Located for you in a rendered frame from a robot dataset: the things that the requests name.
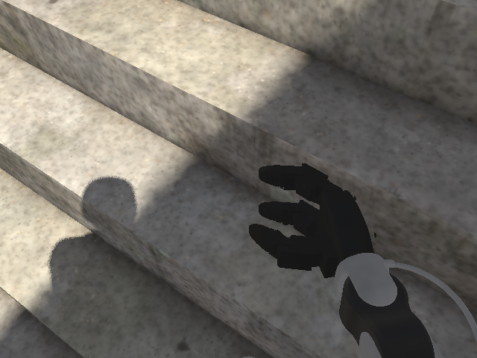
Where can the robot right forearm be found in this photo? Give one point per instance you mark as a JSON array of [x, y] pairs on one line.
[[375, 310]]

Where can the right robot hand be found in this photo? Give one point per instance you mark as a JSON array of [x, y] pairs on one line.
[[331, 234]]

